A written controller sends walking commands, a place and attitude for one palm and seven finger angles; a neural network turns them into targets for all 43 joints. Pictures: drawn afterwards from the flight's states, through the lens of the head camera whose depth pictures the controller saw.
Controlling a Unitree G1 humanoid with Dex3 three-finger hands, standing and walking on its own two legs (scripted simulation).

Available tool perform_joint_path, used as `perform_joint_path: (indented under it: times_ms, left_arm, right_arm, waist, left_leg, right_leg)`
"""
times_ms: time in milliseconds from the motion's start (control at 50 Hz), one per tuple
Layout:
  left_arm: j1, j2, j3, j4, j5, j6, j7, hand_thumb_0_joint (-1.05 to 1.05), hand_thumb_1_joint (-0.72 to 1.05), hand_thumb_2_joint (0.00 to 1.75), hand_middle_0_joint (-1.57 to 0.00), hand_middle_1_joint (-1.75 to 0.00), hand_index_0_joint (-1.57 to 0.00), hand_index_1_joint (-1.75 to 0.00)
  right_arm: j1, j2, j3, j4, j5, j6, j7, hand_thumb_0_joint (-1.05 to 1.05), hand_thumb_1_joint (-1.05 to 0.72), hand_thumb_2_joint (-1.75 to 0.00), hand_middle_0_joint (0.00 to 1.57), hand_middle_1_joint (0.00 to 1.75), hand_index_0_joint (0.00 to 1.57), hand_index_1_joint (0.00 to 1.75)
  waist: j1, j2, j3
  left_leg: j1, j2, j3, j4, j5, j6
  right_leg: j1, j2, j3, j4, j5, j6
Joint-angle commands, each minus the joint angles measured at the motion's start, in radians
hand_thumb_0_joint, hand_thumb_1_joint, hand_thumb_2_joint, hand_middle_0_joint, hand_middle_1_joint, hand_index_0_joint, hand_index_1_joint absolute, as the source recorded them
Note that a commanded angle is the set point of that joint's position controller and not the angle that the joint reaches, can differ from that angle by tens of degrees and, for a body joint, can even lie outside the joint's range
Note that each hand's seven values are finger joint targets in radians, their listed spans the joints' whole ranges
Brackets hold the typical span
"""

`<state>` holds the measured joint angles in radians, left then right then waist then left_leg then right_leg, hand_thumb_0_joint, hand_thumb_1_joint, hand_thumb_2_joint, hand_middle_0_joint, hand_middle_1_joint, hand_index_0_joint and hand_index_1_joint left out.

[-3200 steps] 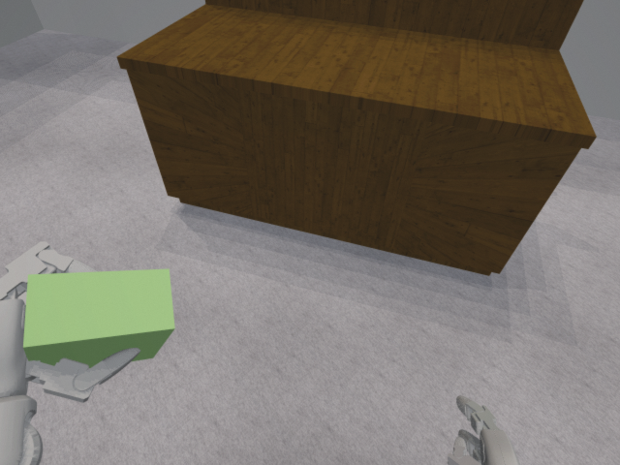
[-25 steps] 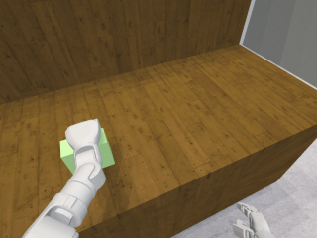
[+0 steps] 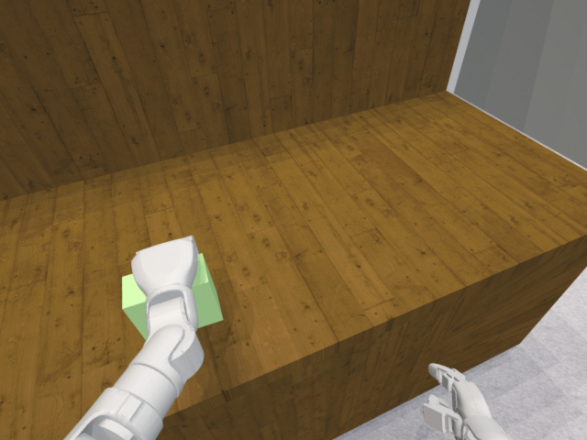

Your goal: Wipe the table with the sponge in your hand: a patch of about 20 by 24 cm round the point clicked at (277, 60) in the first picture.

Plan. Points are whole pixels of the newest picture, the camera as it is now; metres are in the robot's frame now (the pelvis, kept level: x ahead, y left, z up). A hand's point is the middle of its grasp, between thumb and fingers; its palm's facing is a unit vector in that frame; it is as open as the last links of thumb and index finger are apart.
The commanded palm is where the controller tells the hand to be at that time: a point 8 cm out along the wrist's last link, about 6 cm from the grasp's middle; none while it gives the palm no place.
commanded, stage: wipe back along the middle lane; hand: left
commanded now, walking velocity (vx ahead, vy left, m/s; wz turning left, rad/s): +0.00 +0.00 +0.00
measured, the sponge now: (178, 305) +0.31 +0.23 -0.01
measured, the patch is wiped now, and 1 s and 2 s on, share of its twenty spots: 0.75 0.80 0.90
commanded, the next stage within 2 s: slide across to the third lane in 0.54 s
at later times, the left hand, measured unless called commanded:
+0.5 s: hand (185, 310) +0.28 +0.20 +0.03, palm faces +0.03 -0.08 -1.00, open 9.8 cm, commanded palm +0.23 +0.17 +0.07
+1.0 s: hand (202, 316) +0.27 +0.17 +0.04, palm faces -0.01 -0.09 -1.00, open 9.8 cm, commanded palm +0.24 +0.13 +0.09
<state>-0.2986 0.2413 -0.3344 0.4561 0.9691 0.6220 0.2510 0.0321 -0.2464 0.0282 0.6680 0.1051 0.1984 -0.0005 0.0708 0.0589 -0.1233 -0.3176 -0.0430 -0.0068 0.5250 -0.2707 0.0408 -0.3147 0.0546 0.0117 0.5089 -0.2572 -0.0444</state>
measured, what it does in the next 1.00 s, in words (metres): stands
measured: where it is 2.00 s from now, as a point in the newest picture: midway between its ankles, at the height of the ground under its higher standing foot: outside the picture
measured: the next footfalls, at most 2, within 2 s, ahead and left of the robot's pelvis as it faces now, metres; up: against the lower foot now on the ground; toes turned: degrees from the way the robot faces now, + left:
none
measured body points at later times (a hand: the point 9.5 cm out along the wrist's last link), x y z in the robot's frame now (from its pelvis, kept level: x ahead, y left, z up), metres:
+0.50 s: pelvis +0.00 +0.00 +0.00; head -0.03 -0.04 +0.45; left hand +0.27 +0.20 +0.09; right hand +0.26 -0.20 -0.06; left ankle +0.00 +0.09 -0.74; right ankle +0.00 -0.10 -0.74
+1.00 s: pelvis -0.01 -0.02 +0.00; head -0.04 -0.06 +0.44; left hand +0.27 +0.17 +0.09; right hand +0.24 -0.21 -0.07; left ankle +0.00 +0.09 -0.74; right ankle +0.00 -0.10 -0.74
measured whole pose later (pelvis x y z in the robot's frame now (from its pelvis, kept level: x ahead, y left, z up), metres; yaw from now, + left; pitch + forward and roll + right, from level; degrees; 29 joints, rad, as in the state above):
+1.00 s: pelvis -0.01 -0.02 +0.00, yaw +0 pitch +0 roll +1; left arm -0.16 0.22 -0.46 0.24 0.97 0.67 0.20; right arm -0.03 -0.24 0.02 0.67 0.10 0.17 0.03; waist 0.10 0.08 -0.10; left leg -0.27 -0.03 -0.02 0.55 -0.27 0.02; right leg -0.28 0.06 0.00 0.56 -0.27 -0.07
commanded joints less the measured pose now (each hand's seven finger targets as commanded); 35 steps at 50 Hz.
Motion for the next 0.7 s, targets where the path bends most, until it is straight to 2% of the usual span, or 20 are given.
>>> perform_joint_path:
  times_ms: [0,40,80,120,160,180,220,280,320,360,380,400,460,480,520,560,580,600,660,680]
  left_arm:
    - [-0.081,-0.012,0.004,-0.150,-0.052,0.008,-0.027,0.00,0.10,1.30,-1.20,-1.60,-1.20,-1.60]
    - [-0.054,0.000,0.010,-0.162,-0.054,0.015,-0.028,0.00,0.10,1.30,-1.20,-1.60,-1.20,-1.60]
    - [-0.047,0.046,0.057,-0.196,-0.059,0.020,-0.025,0.00,0.10,1.30,-1.20,-1.60,-1.20,-1.60]
    - [-0.027,-0.014,-0.013,-0.213,-0.051,0.031,-0.032,0.00,0.10,1.30,-1.20,-1.60,-1.20,-1.60]
    - [-0.018,-0.012,-0.018,-0.211,-0.041,0.040,-0.035,0.00,0.10,1.30,-1.20,-1.60,-1.20,-1.60]
    - [-0.017,0.021,0.020,-0.234,-0.048,0.038,-0.035,0.00,0.10,1.30,-1.20,-1.60,-1.20,-1.60]
    - [-0.013,-0.038,-0.046,-0.246,-0.042,0.041,-0.039,0.00,0.10,1.30,-1.20,-1.60,-1.20,-1.60]
    - [0.037,0.028,0.021,-0.274,-0.045,0.039,-0.037,0.00,0.10,1.30,-1.20,-1.60,-1.20,-1.60]
    - [0.046,-0.057,-0.073,-0.295,-0.039,0.043,-0.046,0.00,0.10,1.30,-1.20,-1.60,-1.20,-1.60]
    - [0.067,-0.041,-0.061,-0.299,-0.035,0.046,-0.047,0.00,0.10,1.30,-1.20,-1.60,-1.20,-1.60]
    - [0.069,0.000,-0.019,-0.316,-0.039,0.042,-0.043,0.00,0.10,1.30,-1.20,-1.60,-1.20,-1.60]
    - [0.082,-0.053,-0.071,-0.325,-0.037,0.045,-0.045,0.00,0.10,1.30,-1.20,-1.60,-1.20,-1.60]
    - [0.113,-0.043,-0.067,-0.333,-0.036,0.051,-0.046,0.00,0.10,1.30,-1.20,-1.60,-1.20,-1.60]
    - [0.121,0.005,-0.019,-0.352,-0.042,0.050,-0.043,0.00,0.10,1.30,-1.20,-1.60,-1.20,-1.60]
    - [0.106,-0.055,-0.088,-0.357,-0.029,0.056,-0.048,0.00,0.10,1.30,-1.20,-1.60,-1.20,-1.60]
    - [0.126,-0.046,-0.085,-0.369,-0.027,0.061,-0.051,0.00,0.10,1.30,-1.20,-1.60,-1.20,-1.60]
    - [0.120,-0.009,-0.045,-0.383,-0.031,0.058,-0.049,0.00,0.10,1.30,-1.20,-1.60,-1.20,-1.60]
    - [0.141,-0.040,-0.076,-0.383,-0.028,0.063,-0.049,0.00,0.10,1.30,-1.20,-1.60,-1.20,-1.60]
    - [0.025,-0.041,-0.093,-0.386,-0.020,0.066,-0.052,0.00,0.10,1.30,-1.20,-1.60,-1.20,-1.60]
    - [-0.001,-0.003,-0.054,-0.406,-0.023,0.062,-0.049,0.00,0.10,1.30,-1.20,-1.60,-1.20,-1.60]
  right_arm:
    - [-0.237,-0.110,-0.036,-0.191,-0.004,-0.050,0.005,0.00,-0.90,-0.90,0.20,0.30,0.20,0.30]
    - [-0.247,-0.110,-0.036,-0.190,-0.001,-0.049,0.007,0.00,-0.90,-0.90,0.20,0.30,0.20,0.30]
    - [-0.260,-0.116,-0.037,-0.189,-0.001,-0.048,0.007,0.00,-0.90,-0.90,0.20,0.30,0.20,0.30]
    - [-0.269,-0.105,-0.031,-0.198,0.003,-0.047,0.012,0.00,-0.90,-0.90,0.20,0.30,0.20,0.30]
    - [-0.276,-0.106,-0.031,-0.197,0.003,-0.045,0.015,0.00,-0.90,-0.90,0.20,0.30,0.20,0.30]
    - [-0.279,-0.110,-0.033,-0.196,0.001,-0.045,0.016,0.00,-0.90,-0.90,0.20,0.30,0.20,0.30]
    - [-0.282,-0.101,-0.031,-0.205,0.003,-0.046,0.023,0.00,-0.90,-0.90,0.20,0.30,0.20,0.30]
    - [-0.291,-0.108,-0.034,-0.204,0.000,-0.044,0.025,0.00,-0.90,-0.90,0.20,0.30,0.20,0.30]
    - [-0.300,-0.097,-0.030,-0.216,0.004,-0.043,0.033,0.00,-0.90,-0.90,0.20,0.30,0.20,0.30]
    - [-0.303,-0.097,-0.029,-0.215,0.003,-0.042,0.037,0.00,-0.90,-0.90,0.20,0.30,0.20,0.30]
    - [-0.305,-0.104,-0.034,-0.209,0.001,-0.040,0.037,0.00,-0.90,-0.90,0.20,0.30,0.20,0.30]
    - [-0.306,-0.096,-0.031,-0.219,0.001,-0.041,0.039,0.00,-0.90,-0.90,0.20,0.30,0.20,0.30]
    - [-0.314,-0.095,-0.030,-0.217,0.003,-0.042,0.044,0.00,-0.90,-0.90,0.20,0.30,0.20,0.30]
    - [-0.319,-0.101,-0.032,-0.216,0.000,-0.041,0.042,0.00,-0.90,-0.90,0.20,0.30,0.20,0.30]
    - [-0.325,-0.093,-0.027,-0.218,0.004,-0.040,0.046,0.00,-0.90,-0.90,0.20,0.30,0.20,0.30]
    - [-0.329,-0.093,-0.027,-0.221,0.004,-0.041,0.048,0.00,-0.90,-0.90,0.20,0.30,0.20,0.30]
    - [-0.330,-0.098,-0.030,-0.217,0.000,-0.040,0.046,0.00,-0.90,-0.90,0.20,0.30,0.20,0.30]
    - [-0.330,-0.091,-0.027,-0.224,0.003,-0.040,0.049,0.00,-0.90,-0.90,0.20,0.30,0.20,0.30]
    - [-0.332,-0.093,-0.026,-0.212,0.003,-0.043,0.040,0.00,-0.90,-0.90,0.20,0.30,0.20,0.30]
    - [-0.331,-0.096,-0.031,-0.207,0.000,-0.045,0.037,0.00,-0.90,-0.90,0.20,0.30,0.20,0.30]
  waist:
    - [0.005,-0.134,-0.172]
    - [0.006,-0.162,-0.158]
    - [0.015,-0.138,-0.152]
    - [0.006,-0.142,-0.133]
    - [0.008,-0.140,-0.116]
    - [0.016,-0.127,-0.121]
    - [0.008,-0.121,-0.126]
    - [0.022,-0.122,-0.131]
    - [0.009,-0.132,-0.116]
    - [0.015,-0.137,-0.113]
    - [0.020,-0.127,-0.118]
    - [0.016,-0.136,-0.126]
    - [0.020,-0.157,-0.118]
    - [0.028,-0.144,-0.117]
    - [0.011,-0.147,-0.097]
    - [0.019,-0.146,-0.100]
    - [0.024,-0.129,-0.100]
    - [0.023,-0.122,-0.100]
    - [0.005,-0.140,-0.091]
    - [0.009,-0.121,-0.092]
  left_leg:
    - [0.064,0.012,-0.056,-0.054,0.217,-0.011]
    - [0.060,0.012,-0.055,-0.053,0.214,-0.009]
    - [0.055,0.012,-0.058,-0.057,0.203,-0.011]
    - [0.063,0.013,-0.056,-0.059,0.202,-0.010]
    - [0.063,0.013,-0.057,-0.060,0.200,-0.010]
    - [0.062,0.015,-0.064,-0.062,0.191,-0.010]
    - [0.074,0.014,-0.059,-0.054,0.199,-0.008]
    - [0.063,0.012,-0.065,-0.054,0.197,-0.010]
    - [0.074,0.014,-0.062,-0.047,0.211,-0.008]
    - [0.070,0.013,-0.060,-0.046,0.209,-0.007]
    - [0.068,0.015,-0.068,-0.048,0.200,-0.009]
    - [0.073,0.012,-0.060,-0.042,0.208,-0.006]
    - [0.066,0.010,-0.058,-0.039,0.200,-0.005]
    - [0.058,0.010,-0.063,-0.043,0.185,-0.006]
    - [0.063,0.012,-0.061,-0.039,0.191,-0.006]
    - [0.062,0.011,-0.060,-0.041,0.186,-0.005]
    - [0.058,0.011,-0.064,-0.042,0.171,-0.004]
    - [0.061,0.010,-0.059,-0.041,0.173,-0.004]
    - [0.057,0.009,-0.059,-0.043,0.141,-0.002]
    - [0.058,0.009,-0.063,-0.044,0.129,0.000]
  right_leg:
    - [0.116,-0.021,0.040,-0.042,0.276,-0.043]
    - [0.114,-0.020,0.052,-0.049,0.280,-0.040]
    - [0.118,-0.018,0.069,-0.048,0.277,-0.045]
    - [0.108,-0.019,0.052,-0.049,0.257,-0.040]
    - [0.097,-0.017,0.055,-0.049,0.243,-0.043]
    - [0.096,-0.013,0.062,-0.048,0.233,-0.048]
    - [0.091,-0.014,0.047,-0.038,0.233,-0.045]
    - [0.108,-0.010,0.072,-0.035,0.245,-0.050]
    - [0.095,-0.013,0.054,-0.032,0.251,-0.046]
    - [0.099,-0.012,0.057,-0.030,0.254,-0.046]
    - [0.096,-0.008,0.068,-0.029,0.242,-0.050]
    - [0.104,-0.009,0.057,-0.023,0.251,-0.046]
    - [0.108,-0.010,0.068,-0.026,0.254,-0.043]
    - [0.111,-0.007,0.081,-0.029,0.241,-0.046]
    - [0.094,-0.009,0.067,-0.023,0.240,-0.044]
    - [0.100,-0.010,0.070,-0.024,0.229,-0.042]
    - [0.096,-0.005,0.079,-0.026,0.214,-0.046]
    - [0.100,-0.008,0.066,-0.020,0.204,-0.044]
    - [0.079,-0.010,0.080,-0.035,0.170,-0.040]
    - [0.077,-0.007,0.092,-0.041,0.157,-0.044]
